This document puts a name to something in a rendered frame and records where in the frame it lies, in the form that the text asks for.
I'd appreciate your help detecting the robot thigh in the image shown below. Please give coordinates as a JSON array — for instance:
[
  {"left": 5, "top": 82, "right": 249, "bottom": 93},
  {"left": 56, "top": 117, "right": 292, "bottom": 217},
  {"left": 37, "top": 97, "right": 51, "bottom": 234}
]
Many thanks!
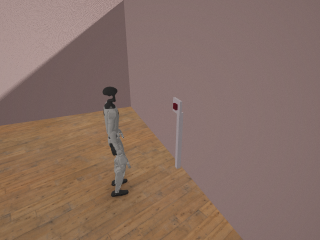
[
  {"left": 111, "top": 144, "right": 127, "bottom": 174},
  {"left": 114, "top": 136, "right": 124, "bottom": 165}
]

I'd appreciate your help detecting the robot right upper arm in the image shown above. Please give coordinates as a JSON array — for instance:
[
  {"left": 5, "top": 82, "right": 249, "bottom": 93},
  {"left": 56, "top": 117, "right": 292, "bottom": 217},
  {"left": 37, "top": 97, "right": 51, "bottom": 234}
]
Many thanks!
[{"left": 107, "top": 109, "right": 117, "bottom": 137}]

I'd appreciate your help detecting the robot right thigh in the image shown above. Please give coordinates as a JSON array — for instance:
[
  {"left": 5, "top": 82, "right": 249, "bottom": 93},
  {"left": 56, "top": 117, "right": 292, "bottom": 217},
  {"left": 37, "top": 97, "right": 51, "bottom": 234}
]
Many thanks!
[{"left": 111, "top": 144, "right": 127, "bottom": 174}]

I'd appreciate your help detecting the robot left thigh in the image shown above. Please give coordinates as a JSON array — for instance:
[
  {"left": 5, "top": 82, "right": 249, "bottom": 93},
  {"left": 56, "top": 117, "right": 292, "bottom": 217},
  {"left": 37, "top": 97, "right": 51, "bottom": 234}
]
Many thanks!
[{"left": 114, "top": 136, "right": 124, "bottom": 165}]

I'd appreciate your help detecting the right robot hand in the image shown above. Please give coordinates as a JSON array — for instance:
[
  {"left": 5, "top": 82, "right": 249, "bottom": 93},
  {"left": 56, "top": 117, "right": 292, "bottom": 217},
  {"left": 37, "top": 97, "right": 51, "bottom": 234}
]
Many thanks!
[{"left": 119, "top": 155, "right": 131, "bottom": 171}]

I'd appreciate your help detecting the panel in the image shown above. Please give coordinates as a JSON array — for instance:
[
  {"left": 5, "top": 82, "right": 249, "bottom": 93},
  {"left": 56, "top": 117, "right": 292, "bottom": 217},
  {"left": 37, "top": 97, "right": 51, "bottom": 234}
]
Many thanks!
[{"left": 173, "top": 97, "right": 184, "bottom": 169}]

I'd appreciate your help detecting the left robot hand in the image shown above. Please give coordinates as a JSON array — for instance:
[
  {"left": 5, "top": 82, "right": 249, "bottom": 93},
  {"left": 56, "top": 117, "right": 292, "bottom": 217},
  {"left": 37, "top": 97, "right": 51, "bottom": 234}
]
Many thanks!
[{"left": 117, "top": 129, "right": 124, "bottom": 138}]

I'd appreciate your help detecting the robot right forearm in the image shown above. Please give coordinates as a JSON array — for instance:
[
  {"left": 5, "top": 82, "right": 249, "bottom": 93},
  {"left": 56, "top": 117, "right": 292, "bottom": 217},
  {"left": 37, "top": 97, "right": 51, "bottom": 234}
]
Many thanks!
[{"left": 110, "top": 132, "right": 124, "bottom": 157}]

